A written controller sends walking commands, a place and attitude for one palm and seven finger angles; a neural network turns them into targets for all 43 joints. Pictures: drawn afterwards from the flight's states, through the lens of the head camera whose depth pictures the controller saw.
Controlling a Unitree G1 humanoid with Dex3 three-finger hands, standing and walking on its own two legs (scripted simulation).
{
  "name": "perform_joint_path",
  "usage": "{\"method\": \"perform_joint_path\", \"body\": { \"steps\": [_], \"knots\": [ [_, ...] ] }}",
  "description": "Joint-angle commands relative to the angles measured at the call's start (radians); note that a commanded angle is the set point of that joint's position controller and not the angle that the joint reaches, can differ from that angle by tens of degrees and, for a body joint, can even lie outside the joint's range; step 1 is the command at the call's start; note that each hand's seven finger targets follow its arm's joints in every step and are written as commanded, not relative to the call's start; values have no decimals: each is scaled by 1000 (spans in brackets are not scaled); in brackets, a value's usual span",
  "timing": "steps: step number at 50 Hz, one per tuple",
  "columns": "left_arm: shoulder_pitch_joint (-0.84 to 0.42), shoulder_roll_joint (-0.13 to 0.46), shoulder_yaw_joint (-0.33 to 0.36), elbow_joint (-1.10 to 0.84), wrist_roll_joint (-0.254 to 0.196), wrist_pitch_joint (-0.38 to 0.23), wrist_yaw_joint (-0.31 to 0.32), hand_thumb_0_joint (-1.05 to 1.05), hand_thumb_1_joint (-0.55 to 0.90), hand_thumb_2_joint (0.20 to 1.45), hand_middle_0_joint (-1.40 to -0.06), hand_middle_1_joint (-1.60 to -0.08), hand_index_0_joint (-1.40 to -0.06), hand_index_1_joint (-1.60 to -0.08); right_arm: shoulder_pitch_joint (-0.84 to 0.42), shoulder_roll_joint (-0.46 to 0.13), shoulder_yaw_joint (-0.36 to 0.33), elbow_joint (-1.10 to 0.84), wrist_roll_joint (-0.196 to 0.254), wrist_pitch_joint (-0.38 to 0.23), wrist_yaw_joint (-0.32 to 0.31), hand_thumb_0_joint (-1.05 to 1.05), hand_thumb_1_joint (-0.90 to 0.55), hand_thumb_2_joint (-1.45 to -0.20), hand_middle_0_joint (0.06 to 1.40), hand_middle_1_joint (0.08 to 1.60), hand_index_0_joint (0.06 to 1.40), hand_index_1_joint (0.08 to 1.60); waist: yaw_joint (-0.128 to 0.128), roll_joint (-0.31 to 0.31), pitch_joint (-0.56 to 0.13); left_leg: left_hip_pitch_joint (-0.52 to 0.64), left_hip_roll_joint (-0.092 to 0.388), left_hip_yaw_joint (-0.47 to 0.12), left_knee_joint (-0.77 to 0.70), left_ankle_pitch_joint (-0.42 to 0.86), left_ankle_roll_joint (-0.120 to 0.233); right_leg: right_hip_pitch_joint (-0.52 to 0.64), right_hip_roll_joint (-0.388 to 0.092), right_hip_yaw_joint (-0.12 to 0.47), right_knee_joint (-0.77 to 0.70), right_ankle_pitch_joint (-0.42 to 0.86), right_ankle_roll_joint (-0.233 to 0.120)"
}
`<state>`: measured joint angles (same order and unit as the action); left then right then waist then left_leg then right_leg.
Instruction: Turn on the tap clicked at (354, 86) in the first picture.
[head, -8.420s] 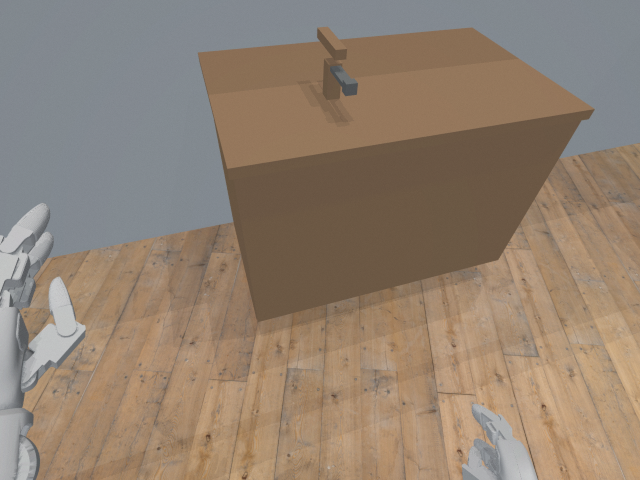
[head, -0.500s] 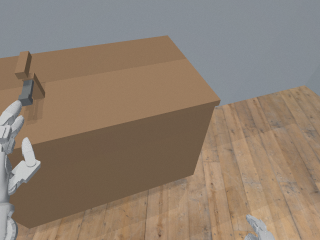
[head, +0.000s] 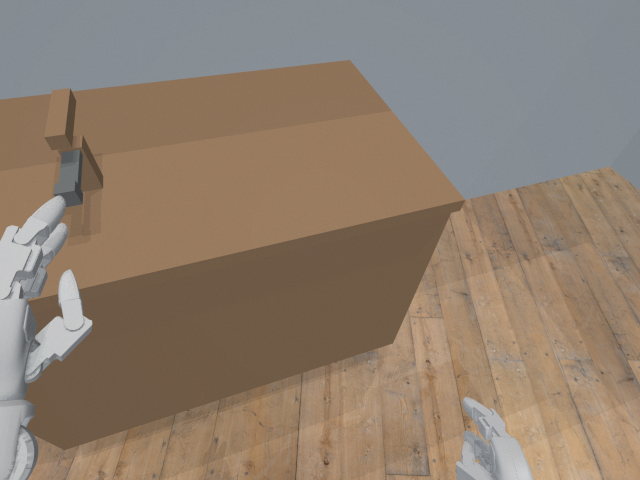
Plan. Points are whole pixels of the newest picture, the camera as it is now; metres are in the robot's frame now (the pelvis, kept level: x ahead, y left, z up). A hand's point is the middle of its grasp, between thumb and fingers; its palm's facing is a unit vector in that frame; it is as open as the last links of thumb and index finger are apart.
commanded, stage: shuffle to correct the standing spot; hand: left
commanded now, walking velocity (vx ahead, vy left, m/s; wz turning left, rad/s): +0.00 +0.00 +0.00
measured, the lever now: (68, 194) +0.46 +0.43 +0.05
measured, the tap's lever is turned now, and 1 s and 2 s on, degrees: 0 0 0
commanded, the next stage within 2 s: come to a stop and stand still in 1.24 s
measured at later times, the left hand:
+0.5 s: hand (72, 258) +0.28 +0.28 +0.16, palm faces +0.40 -0.84 -0.38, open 7.5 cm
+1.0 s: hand (98, 244) +0.29 +0.26 +0.16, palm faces +0.38 -0.81 -0.44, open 7.5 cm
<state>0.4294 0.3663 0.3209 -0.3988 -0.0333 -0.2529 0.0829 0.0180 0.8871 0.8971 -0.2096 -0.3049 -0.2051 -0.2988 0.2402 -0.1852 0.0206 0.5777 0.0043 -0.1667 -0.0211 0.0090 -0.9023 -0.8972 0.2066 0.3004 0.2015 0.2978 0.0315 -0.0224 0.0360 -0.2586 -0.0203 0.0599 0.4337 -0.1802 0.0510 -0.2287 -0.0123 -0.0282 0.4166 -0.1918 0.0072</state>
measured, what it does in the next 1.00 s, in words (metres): steps on the spot: right foot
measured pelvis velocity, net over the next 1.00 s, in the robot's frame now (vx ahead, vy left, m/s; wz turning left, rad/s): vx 0.08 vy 0.02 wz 0.02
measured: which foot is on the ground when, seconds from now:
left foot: down 0.00-1.00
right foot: down 0.00-0.78, up 0.80-0.98, down 1.00-1.00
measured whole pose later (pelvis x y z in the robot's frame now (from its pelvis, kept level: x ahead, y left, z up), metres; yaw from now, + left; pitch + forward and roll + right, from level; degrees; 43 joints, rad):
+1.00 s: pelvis +0.08 +0.02 -0.02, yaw +1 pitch -1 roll +0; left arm 0.44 0.39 0.37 -0.46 -0.04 -0.23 0.11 0.02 0.88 0.90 -0.21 -0.31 -0.21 -0.30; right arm 0.26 -0.20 0.01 0.55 0.00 -0.09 -0.02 0.01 -0.90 -0.90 0.21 0.30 0.20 0.30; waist -0.02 0.02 0.03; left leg -0.21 -0.07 0.06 0.63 -0.39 0.09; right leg -0.31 0.00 -0.14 0.59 -0.28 -0.04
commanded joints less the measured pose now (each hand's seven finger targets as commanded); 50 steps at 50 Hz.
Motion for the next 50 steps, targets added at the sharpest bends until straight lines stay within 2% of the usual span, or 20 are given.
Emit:
{"method": "perform_joint_path", "body": {
  "steps": [1,5,8,13,20,28,32,34,36,37,38,39,40,41,42,44,47,48,49,50],
  "knots": [
    [-207,212,179,-248,-6,-69,36,0,900,900,-200,-300,-200,-300,-116,-127,-41,-158,-2,-58,-22,0,-900,-900,200,300,200,300,7,138,-125,-44,126,-179,-185,-208,-6,114,-10,39,-3,-52,-17],
    [-201,162,124,-266,-5,-66,35,0,900,900,-200,-300,-200,-300,-111,-130,-39,-147,-10,-69,-13,0,-900,-900,200,300,200,300,2,140,-159,49,106,-149,-123,6,-32,105,-12,29,-19,59,-23],
    [-168,127,88,-272,0,-53,35,0,900,900,-200,-300,-200,-300,-105,-144,-49,-137,-15,-57,-2,0,-900,-900,200,300,200,300,-7,153,-177,66,100,-144,-91,33,-33,94,-8,13,0,54,-32],
    [-118,142,115,-261,-5,-33,37,0,900,900,-200,-300,-200,-300,-107,-149,-54,-147,-13,-20,-2,0,-900,-900,200,300,200,300,-16,136,-164,62,102,-151,-43,96,-30,66,-3,-11,57,62,-40],
    [-92,185,165,-306,-19,-34,41,0,900,900,-200,-300,-200,-300,-104,-145,-53,-168,-4,9,-5,0,-900,-900,200,300,200,300,-24,114,-209,130,103,-132,70,399,-44,65,-16,-31,141,171,-52],
    [-65,178,164,-283,-23,-30,45,0,900,900,-200,-300,-200,-300,-95,-148,-61,-170,6,28,2,0,-900,-900,200,300,200,300,-25,103,-191,84,102,-129,122,398,-39,80,-28,-16,174,166,-61],
    [-61,182,171,-271,-25,-36,51,0,900,900,-200,-300,-200,-300,-105,-147,-66,-168,12,39,0,0,-900,-900,200,300,200,300,-18,-6,-198,-43,48,-74,259,316,-45,177,-113,105,167,300,-114],
    [-84,207,193,-299,-26,-44,57,0,900,900,-200,-300,-200,-300,-110,-147,-69,-163,13,42,-1,0,-900,-900,200,300,200,300,-22,-9,-180,-85,18,-43,284,238,-48,184,-158,163,173,329,-137],
    [-93,194,183,-312,-26,-46,57,0,900,900,-200,-300,-200,-300,-105,-143,-68,-158,15,45,1,0,-900,-900,200,300,200,300,-34,32,-172,-25,26,-70,196,217,-38,115,-137,122,241,266,-112],
    [-95,196,187,-316,-29,-47,55,0,900,900,-200,-300,-200,-300,-105,-148,-68,-158,16,48,-2,0,-900,-900,200,300,200,300,-44,134,-158,73,65,-139,115,273,-24,-5,-68,44,319,191,-68],
    [-99,184,173,-330,-29,-46,51,0,900,900,-200,-300,-200,-300,-99,-150,-68,-164,15,45,-3,0,-900,-900,200,300,200,300,-55,239,-145,195,138,-259,21,397,-10,-154,10,-46,426,-1,-20],
    [-118,205,188,-349,-32,-47,48,0,900,900,-200,-300,-200,-300,-101,-143,-66,-167,3,34,-3,0,-900,-900,200,300,200,300,-59,330,-130,348,209,-369,-41,542,12,-333,38,-54,522,-271,-7],
    [-117,180,162,-337,-18,-43,47,0,900,900,-200,-300,-200,-300,-92,-140,-68,-158,-12,31,3,0,-900,-900,200,300,200,300,-63,263,-118,376,242,-410,-46,566,28,-377,24,-32,572,-334,-22],
    [-97,169,158,-320,-14,-38,48,0,900,900,-200,-300,-200,-300,-84,-143,-74,-159,-12,30,5,0,-900,-900,200,300,200,300,-58,193,-111,374,248,-376,-33,553,47,-386,9,-27,566,-311,-27],
    [-73,157,151,-299,-12,-31,48,0,900,900,-200,-300,-200,-300,-82,-147,-77,-160,-6,31,6,0,-900,-900,200,300,200,300,-52,150,-103,338,237,-326,-27,523,64,-363,0,-36,524,-273,-27],
    [-51,170,166,-289,-15,-29,52,0,900,900,-200,-300,-200,-300,-101,-144,-66,-167,-1,28,-2,0,-900,-900,200,300,200,300,-34,160,-98,227,206,-221,-38,436,72,-236,-5,-70,385,-206,-27],
    [-21,165,165,-227,-13,-30,54,0,900,900,-200,-300,-200,-300,-119,-147,-53,-167,-4,31,-14,0,-900,-900,200,300,200,300,-12,163,-96,-86,164,-141,-3,155,40,125,5,-113,135,-78,-31],
    [-23,175,172,-220,-11,-33,56,0,900,900,-200,-300,-200,-300,-126,-149,-55,-171,-3,35,-17,0,-900,-900,200,300,200,300,2,106,-117,-217,138,-122,100,44,32,287,-16,-74,70,-37,-45],
    [-20,206,189,-213,-7,-37,58,0,900,900,-200,-300,-200,-300,-128,-140,-57,-178,-6,40,-19,0,-900,-900,200,300,200,300,8,-44,-159,-340,66,-65,340,-81,18,396,-150,149,-6,-114,-108],
    [-38,232,221,-215,-24,-40,56,0,900,900,-200,-300,-200,-300,-128,-144,-74,-186,-7,38,-16,0,-900,-900,200,300,200,300,1,-230,-166,-453,-16,-34,643,-300,-3,355,-384,531,-144,-237,-228]
  ]
}}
